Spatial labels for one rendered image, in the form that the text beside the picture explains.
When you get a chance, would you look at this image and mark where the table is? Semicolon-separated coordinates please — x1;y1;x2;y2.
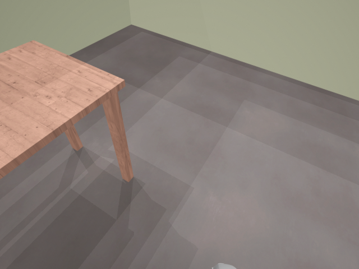
0;40;134;182

